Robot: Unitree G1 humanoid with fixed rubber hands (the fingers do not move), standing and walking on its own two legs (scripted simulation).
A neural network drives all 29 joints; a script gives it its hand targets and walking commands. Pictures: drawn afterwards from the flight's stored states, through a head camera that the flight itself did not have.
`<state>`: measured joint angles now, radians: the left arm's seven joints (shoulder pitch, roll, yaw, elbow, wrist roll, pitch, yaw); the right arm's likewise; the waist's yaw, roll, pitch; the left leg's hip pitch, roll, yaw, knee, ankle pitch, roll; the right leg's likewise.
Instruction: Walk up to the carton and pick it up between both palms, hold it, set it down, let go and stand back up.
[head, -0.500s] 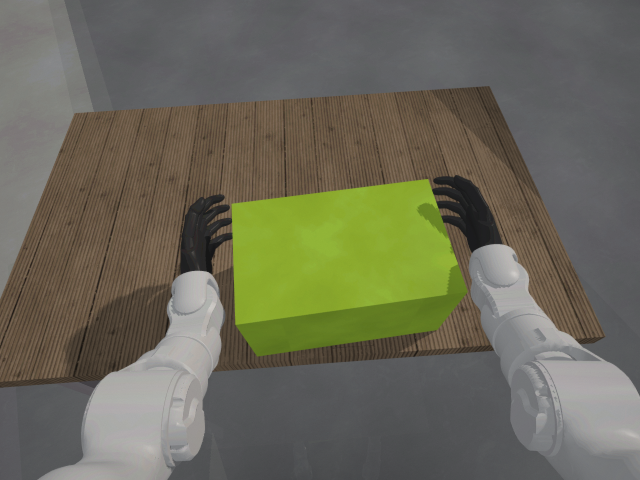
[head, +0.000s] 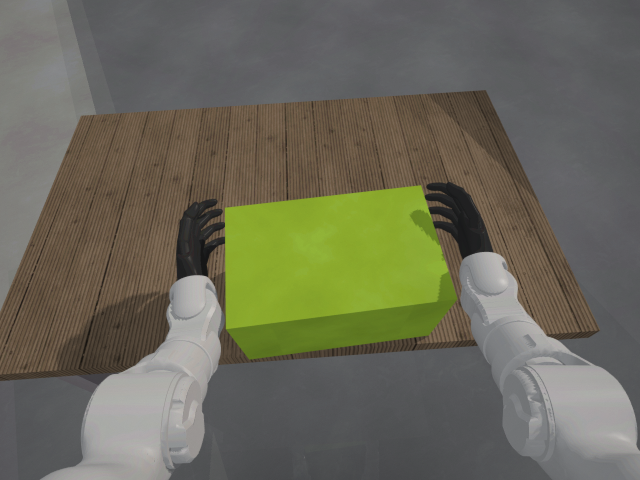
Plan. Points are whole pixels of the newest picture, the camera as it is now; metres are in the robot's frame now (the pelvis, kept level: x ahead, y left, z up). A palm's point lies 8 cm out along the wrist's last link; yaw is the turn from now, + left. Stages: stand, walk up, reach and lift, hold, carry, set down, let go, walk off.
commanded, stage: reach and lift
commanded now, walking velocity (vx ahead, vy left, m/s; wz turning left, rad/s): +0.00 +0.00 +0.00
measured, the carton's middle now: (332, 275) +0.41 +0.03 -0.04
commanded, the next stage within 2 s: none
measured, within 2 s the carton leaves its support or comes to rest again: leaves its support in 0.12 s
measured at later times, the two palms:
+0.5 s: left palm (183, 241) +0.39 +0.21 +0.07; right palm (487, 222) +0.42 -0.15 +0.08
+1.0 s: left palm (142, 236) +0.35 +0.21 +0.15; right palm (514, 223) +0.37 -0.15 +0.15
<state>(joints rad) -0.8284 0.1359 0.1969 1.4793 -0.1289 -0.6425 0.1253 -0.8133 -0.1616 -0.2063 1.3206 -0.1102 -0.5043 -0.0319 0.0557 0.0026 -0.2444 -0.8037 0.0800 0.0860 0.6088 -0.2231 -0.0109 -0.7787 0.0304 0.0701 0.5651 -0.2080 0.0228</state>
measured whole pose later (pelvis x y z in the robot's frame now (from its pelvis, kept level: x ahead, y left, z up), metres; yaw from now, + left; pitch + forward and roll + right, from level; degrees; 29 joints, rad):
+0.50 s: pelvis -0.01 +0.00 +0.00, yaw +0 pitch +22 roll -1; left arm -0.82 0.15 0.11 1.29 -0.20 -0.39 0.14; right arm -0.77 -0.20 -0.01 1.10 0.13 -0.23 -0.06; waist 0.06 0.01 -0.32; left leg -0.78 0.08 0.09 0.61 -0.21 -0.01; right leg -0.76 0.03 0.07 0.57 -0.20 0.02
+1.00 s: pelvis -0.03 +0.00 +0.01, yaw +1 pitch +10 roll +0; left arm -0.79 0.16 0.11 1.11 -0.20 0.01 0.15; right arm -0.73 -0.20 0.00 0.98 0.21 0.10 -0.07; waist 0.06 0.01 -0.31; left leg -0.55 0.06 0.08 0.57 -0.19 0.00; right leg -0.53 0.01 0.07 0.55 -0.20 0.02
